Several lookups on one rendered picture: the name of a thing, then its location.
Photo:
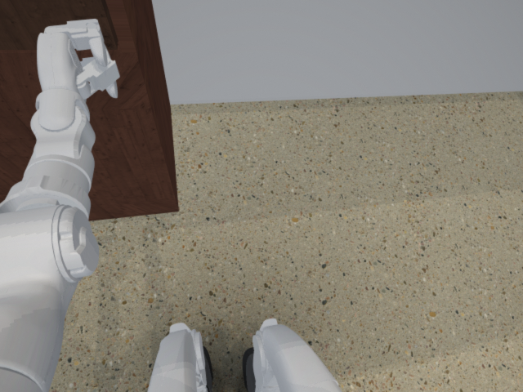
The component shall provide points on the robot left upper arm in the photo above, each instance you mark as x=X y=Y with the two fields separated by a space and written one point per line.
x=44 y=253

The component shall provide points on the robot left thigh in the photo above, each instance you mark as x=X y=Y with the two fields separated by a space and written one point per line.
x=179 y=358

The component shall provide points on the robot right thigh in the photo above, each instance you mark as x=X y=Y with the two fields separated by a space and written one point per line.
x=297 y=368

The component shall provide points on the robot thigh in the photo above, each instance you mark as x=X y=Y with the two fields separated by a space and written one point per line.
x=297 y=368
x=179 y=358

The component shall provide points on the cabinet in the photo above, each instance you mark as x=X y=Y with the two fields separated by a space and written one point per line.
x=134 y=173

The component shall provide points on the drawer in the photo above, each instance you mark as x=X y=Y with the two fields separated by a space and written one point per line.
x=21 y=21

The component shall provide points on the left robot forearm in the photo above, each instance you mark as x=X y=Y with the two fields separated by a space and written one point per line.
x=61 y=168

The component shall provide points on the robot left hand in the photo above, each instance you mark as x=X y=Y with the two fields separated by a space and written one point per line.
x=59 y=65

